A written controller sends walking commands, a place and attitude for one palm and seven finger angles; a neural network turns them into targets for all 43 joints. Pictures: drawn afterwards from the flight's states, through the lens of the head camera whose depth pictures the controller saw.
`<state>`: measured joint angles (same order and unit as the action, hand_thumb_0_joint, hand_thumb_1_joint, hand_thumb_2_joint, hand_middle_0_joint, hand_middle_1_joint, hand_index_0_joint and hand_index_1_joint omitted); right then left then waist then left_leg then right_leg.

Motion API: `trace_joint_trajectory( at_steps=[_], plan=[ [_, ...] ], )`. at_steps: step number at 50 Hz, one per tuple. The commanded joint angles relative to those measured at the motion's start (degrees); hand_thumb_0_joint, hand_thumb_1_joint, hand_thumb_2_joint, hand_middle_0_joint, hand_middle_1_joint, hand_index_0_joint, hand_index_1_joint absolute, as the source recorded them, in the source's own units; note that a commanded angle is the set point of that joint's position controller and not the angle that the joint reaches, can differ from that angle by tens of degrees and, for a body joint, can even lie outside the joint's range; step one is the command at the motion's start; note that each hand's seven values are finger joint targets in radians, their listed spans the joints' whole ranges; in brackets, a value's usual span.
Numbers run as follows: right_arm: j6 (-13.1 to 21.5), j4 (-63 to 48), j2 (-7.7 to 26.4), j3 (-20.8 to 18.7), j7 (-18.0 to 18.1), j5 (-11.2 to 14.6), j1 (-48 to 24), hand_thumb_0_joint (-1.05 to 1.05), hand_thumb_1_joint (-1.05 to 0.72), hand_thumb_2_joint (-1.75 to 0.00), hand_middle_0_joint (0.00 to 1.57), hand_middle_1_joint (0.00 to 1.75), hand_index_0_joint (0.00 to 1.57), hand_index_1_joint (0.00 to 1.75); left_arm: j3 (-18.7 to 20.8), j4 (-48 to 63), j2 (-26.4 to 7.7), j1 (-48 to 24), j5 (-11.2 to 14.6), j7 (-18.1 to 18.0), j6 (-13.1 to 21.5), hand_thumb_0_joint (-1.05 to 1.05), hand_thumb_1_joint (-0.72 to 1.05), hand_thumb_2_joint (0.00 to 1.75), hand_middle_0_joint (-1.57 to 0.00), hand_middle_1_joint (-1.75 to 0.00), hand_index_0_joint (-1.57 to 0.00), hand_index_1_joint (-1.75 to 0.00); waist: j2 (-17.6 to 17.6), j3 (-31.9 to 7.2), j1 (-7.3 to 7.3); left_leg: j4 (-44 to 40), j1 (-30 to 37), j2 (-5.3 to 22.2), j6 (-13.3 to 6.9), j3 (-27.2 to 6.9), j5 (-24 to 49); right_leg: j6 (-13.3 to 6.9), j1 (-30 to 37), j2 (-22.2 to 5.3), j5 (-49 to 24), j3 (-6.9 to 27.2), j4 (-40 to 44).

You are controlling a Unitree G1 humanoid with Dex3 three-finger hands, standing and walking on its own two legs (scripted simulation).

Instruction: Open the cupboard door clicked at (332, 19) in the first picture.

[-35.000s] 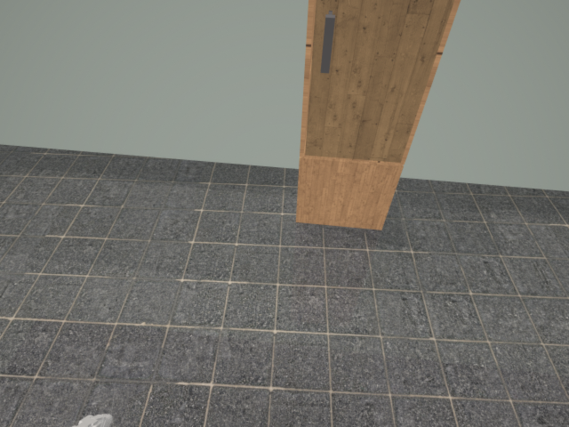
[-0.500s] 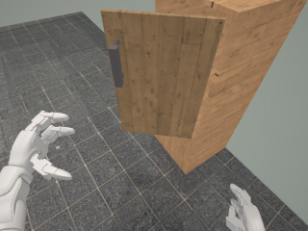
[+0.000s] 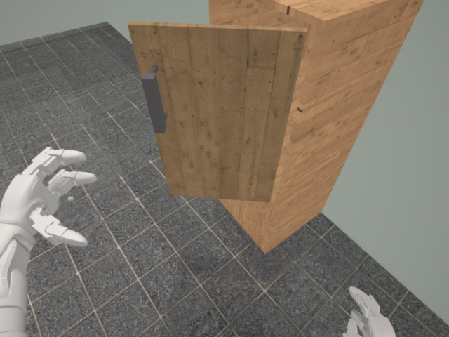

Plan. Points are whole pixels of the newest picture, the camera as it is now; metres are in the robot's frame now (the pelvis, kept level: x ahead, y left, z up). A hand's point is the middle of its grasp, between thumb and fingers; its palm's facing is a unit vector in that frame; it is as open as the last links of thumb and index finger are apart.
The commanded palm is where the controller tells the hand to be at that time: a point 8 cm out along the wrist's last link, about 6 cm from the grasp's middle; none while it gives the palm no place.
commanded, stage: raise the hand with hooked fingers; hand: left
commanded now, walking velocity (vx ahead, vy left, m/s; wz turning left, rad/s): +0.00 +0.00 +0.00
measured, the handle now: (157, 99) +0.60 +0.21 +0.10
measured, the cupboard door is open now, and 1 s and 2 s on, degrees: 49 49 49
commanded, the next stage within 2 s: move the hooked fingers beside the handle in 0.24 s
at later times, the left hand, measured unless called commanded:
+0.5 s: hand (72, 195) +0.30 +0.27 +0.12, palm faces +0.04 -1.00 -0.02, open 14.0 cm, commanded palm +0.29 +0.32 +0.12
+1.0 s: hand (88, 155) +0.39 +0.28 +0.12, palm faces -0.01 -1.00 +0.01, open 14.0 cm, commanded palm +0.37 +0.33 +0.11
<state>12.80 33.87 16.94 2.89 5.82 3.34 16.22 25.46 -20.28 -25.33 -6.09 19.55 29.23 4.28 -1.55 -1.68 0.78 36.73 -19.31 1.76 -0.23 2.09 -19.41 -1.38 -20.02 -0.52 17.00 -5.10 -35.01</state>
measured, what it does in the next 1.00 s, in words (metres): stands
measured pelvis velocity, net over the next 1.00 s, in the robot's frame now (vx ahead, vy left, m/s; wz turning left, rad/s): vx -0.01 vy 0.00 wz -0.01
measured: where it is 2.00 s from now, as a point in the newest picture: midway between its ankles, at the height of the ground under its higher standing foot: outside the picture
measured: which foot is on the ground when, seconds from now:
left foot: down 0.00-1.00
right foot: down 0.00-1.00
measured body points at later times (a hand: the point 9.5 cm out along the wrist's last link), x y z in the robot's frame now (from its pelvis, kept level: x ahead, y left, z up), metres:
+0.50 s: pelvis -0.01 -0.01 +0.00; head +0.00 -0.02 +0.45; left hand +0.29 +0.32 +0.13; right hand +0.16 -0.25 -0.08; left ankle +0.00 +0.12 -0.73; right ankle +0.01 -0.10 -0.73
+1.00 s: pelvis -0.01 +0.00 -0.01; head +0.04 +0.01 +0.44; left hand +0.38 +0.34 +0.12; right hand +0.06 -0.28 -0.11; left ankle +0.00 +0.12 -0.73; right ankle +0.01 -0.10 -0.73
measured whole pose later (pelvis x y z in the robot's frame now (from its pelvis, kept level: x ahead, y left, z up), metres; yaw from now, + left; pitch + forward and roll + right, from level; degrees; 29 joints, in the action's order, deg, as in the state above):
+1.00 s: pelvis -0.01 +0.00 -0.01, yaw +0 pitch +8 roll -1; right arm 7.2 36.5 18.1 2.6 5.3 3.1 21.2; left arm 27.1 -53.9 -34.1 -34.2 14.3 31.5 12.0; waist -0.1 -2.5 -3.2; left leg 41.5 -29.1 2.1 -0.5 2.2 -19.9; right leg -1.3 -29.5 -0.3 16.8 -4.8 -38.8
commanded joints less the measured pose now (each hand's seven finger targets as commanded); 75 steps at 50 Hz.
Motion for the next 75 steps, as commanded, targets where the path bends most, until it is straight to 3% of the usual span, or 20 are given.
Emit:
trace_joint_trajectory(
  at_steps=[1,17,22,29,33,35,37,40,43,46,48,50,54,58,61,63,65,70,73,75],
  plan=[
    [3.30,-9.13,6.70,-2.70,0.57,-0.14,-4.76,0.00,-0.90,-0.90,0.20,0.30,0.20,0.30,6.56,14.34,-17.02,-15.54,1.37,-1.48,4.90,0.00,-0.50,0.30,-0.30,-1.20,-0.30,-1.20,-2.95,-12.22,0.95,-5.49,3.95,-1.90,-1.30,-2.15,13.54,0.08,6.37,0.96,-12.67,3.18,4.62],
    [3.35,-8.64,6.43,-2.23,1.13,0.17,-5.40,0.00,-0.90,-0.90,0.20,0.30,0.20,0.30,4.73,10.64,-15.35,-16.02,1.29,-0.64,4.45,0.00,-0.50,0.30,-0.30,-1.20,-0.30,-1.20,-2.15,-9.92,0.64,-5.95,3.08,-1.95,-1.22,-2.15,10.41,0.22,5.23,0.81,-9.73,3.46,5.62],
    [2.87,-6.47,7.03,-2.08,2.10,0.44,-4.58,0.00,-0.90,-0.90,0.20,0.30,0.20,0.30,2.76,3.83,-16.59,-29.07,-0.11,-1.25,5.08,0.00,-0.50,0.30,-0.30,-1.20,-0.30,-1.20,-0.92,-7.04,-2.17,-5.63,1.29,-1.89,-1.26,-2.51,5.50,0.55,1.46,0.56,-3.57,4.28,6.75],
    [2.10,-5.68,7.57,-2.32,1.79,0.10,-2.52,0.00,-0.90,-0.90,0.20,0.30,0.20,0.30,3.59,-4.65,-20.07,-34.86,-1.93,-0.65,7.20,0.00,-0.50,0.30,-0.30,-1.20,-0.30,-1.20,-2.64,-14.76,-1.47,-3.84,1.33,-2.15,-1.33,-2.34,9.42,0.12,4.39,0.14,-8.98,4.90,4.45],
    [0.64,-5.74,8.43,-2.35,0.93,0.10,-1.23,0.00,-0.90,-0.90,0.20,0.30,0.20,0.30,5.47,-13.05,-23.19,-36.53,-1.99,0.16,6.85,0.00,-0.50,0.30,-0.30,-1.20,-0.30,-1.20,0.25,-12.08,-1.57,-3.08,-3.86,-2.08,-1.30,-2.02,8.27,0.38,3.49,-0.01,-8.60,5.68,3.86],
    [-0.02,-6.37,8.76,-2.66,0.61,-0.02,-0.46,0.00,-0.90,-0.90,0.20,0.30,0.20,0.30,5.90,-13.33,-24.43,-38.56,-2.20,0.50,7.67,0.00,-0.50,0.30,-0.30,-1.20,-0.30,-1.20,-0.33,-14.25,-1.14,-2.51,-4.20,-2.13,-1.23,-1.90,9.55,0.18,4.53,0.16,-9.83,5.70,2.75],
    [-0.47,-6.45,8.74,-2.84,0.31,0.00,0.50,0.00,-0.90,-0.90,0.20,0.30,0.20,0.30,4.78,-13.64,-23.98,-41.08,-2.73,0.76,8.59,0.00,-0.50,0.30,-0.30,-1.20,-0.30,-1.20,-2.84,-15.63,-1.84,-2.23,-3.15,-2.09,-1.29,-1.73,10.06,0.15,3.27,0.36,-11.07,5.36,2.24],
    [-1.38,-6.27,9.27,-3.10,0.11,-0.10,2.11,0.00,-0.90,-0.90,0.20,0.30,0.20,0.30,5.76,-16.16,-25.47,-42.48,-2.45,1.30,9.89,0.00,-0.50,0.30,-0.30,-1.20,-0.30,-1.20,-0.39,-16.06,-2.18,-1.56,-4.36,-1.91,-1.52,-1.78,10.47,0.19,3.15,0.82,-11.72,5.62,1.70],
    [-2.03,-5.57,9.46,-3.52,0.03,-0.14,3.52,0.00,-0.90,-0.90,0.20,0.30,0.20,0.30,4.92,-17.28,-25.69,-45.97,-3.33,1.79,10.89,0.00,-0.50,0.30,-0.30,-1.20,-0.30,-1.20,-4.08,-17.74,-2.71,-1.49,-3.02,-1.95,-1.51,-2.00,10.64,-0.01,1.19,0.99,-11.70,4.94,1.13],
    [-2.92,-5.15,9.62,-3.62,0.01,-0.17,4.62,0.00,-0.90,-0.90,0.20,0.30,0.20,0.30,3.88,-18.95,-25.64,-48.88,-3.54,2.19,11.01,0.00,-0.50,0.30,-0.30,-1.20,-0.30,-1.20,-3.54,-18.31,-3.54,-1.20,-3.30,-1.85,-1.62,-2.10,10.81,0.08,0.22,1.22,-11.86,4.73,0.87],
    [-3.49,-3.82,10.08,-3.61,0.14,-0.24,5.88,0.00,-0.90,-0.90,0.20,0.30,0.20,0.30,4.23,-23.53,-27.01,-52.82,-4.18,1.95,10.97,0.00,-0.50,0.30,-0.30,-1.20,-0.30,-1.20,-2.18,-15.97,-4.79,-1.06,-4.84,-1.63,-1.68,-2.40,8.50,0.26,-2.29,1.26,-9.16,4.59,1.29],
    [-4.08,-3.65,10.47,-3.67,0.19,-0.49,6.53,0.00,-0.90,-0.90,0.20,0.30,0.20,0.30,6.23,-24.29,-30.39,-55.07,-4.74,1.71,11.99,0.00,-0.50,0.30,-0.30,-1.20,-0.30,-1.20,-3.21,-17.68,-4.25,-0.63,-5.33,-1.66,-1.65,-2.56,9.18,-0.02,-1.44,1.27,-9.28,4.85,0.59],
    [-4.91,-3.25,10.27,-3.69,-0.14,-0.85,8.10,0.00,-0.90,-0.90,0.20,0.30,0.20,0.30,4.05,-25.85,-29.07,-57.76,-6.21,1.65,13.61,0.00,-0.50,0.30,-0.30,-1.20,-0.30,-1.20,-6.61,-20.98,-4.85,-0.04,-2.45,-1.35,-1.28,-3.19,12.22,-0.27,-3.66,1.66,-11.27,3.80,-0.62],
    [-6.16,-3.00,10.43,-3.65,-0.44,-0.87,9.10,0.00,-0.90,-0.90,0.20,0.30,0.20,0.30,2.70,-30.84,-27.86,-59.37,-6.45,1.96,13.11,0.00,-0.50,0.30,-0.30,-1.20,-0.30,-1.20,-5.15,-19.32,-5.72,0.20,-3.92,-1.07,-1.31,-3.28,11.55,-0.09,-5.98,1.82,-10.74,3.31,-0.91],
    [-7.16,-2.75,11.05,-3.56,-0.49,-1.18,10.38,0.00,-0.90,-0.90,0.20,0.30,0.20,0.30,4.98,-33.34,-32.09,-62.86,-7.43,1.34,12.86,0.00,-0.50,0.30,-0.30,-1.20,-0.30,-1.20,-3.95,-20.28,-6.25,0.84,-5.36,-0.90,-1.39,-3.43,12.11,0.11,-6.03,1.84,-11.37,3.45,-1.49],
    [-7.77,-2.61,10.97,-3.47,-0.60,-1.26,11.08,0.00,-0.90,-0.90,0.20,0.30,0.20,0.30,3.92,-35.45,-31.82,-64.60,-8.56,1.02,12.92,0.00,-0.50,0.30,-0.30,-1.20,-0.30,-1.20,-3.48,-19.23,-7.05,1.27,-6.18,-0.76,-1.46,-3.63,11.69,0.17,-7.61,1.92,-10.77,3.35,-1.66],
    [-8.31,-2.57,11.10,-3.54,-0.60,-1.53,11.77,0.00,-0.90,-0.90,0.20,0.30,0.20,0.30,4.74,-34.26,-33.62,-67.75,-9.05,0.63,14.12,0.00,-0.50,0.30,-0.30,-1.20,-0.30,-1.20,-6.31,-21.44,-7.15,1.93,-4.54,-0.64,-1.14,-4.04,13.77,-0.21,-8.29,2.16,-11.40,3.19,-2.60],
    [-9.64,-1.64,11.07,-3.83,-1.10,-1.99,13.86,0.00,-0.90,-0.90,0.20,0.30,0.20,0.30,3.00,-34.45,-30.85,-69.55,-8.61,0.89,15.12,0.00,-0.50,0.30,-0.30,-1.20,-0.30,-1.20,-7.57,-25.50,-8.11,3.27,1.07,0.26,-0.33,-5.14,21.55,-0.17,-11.18,2.65,-13.69,2.23,-3.31],
    [-10.82,-1.04,11.35,-3.73,-1.31,-1.99,14.69,0.00,-0.90,-0.90,0.20,0.30,0.20,0.30,3.61,-39.60,-32.42,-69.39,-9.72,0.68,13.08,0.00,-0.50,0.30,-0.30,-1.20,-0.30,-1.20,-5.71,-22.82,-8.66,3.40,-2.68,0.18,-0.84,-4.61,19.45,0.25,-11.36,2.52,-13.82,2.49,-2.79],
    [-11.60,-1.43,11.65,-3.63,-1.06,-2.09,15.23,0.00,-0.90,-0.90,0.20,0.30,0.20,0.30,6.12,-39.03,-37.04,-71.16,-10.52,0.08,12.95,0.00,-0.50,0.30,-0.30,-1.20,-0.30,-1.20,-5.28,-23.89,-8.17,3.56,-4.87,-0.15,-1.13,-4.42,19.44,0.15,-8.86,2.48,-15.19,2.87,-3.35]
  ],
)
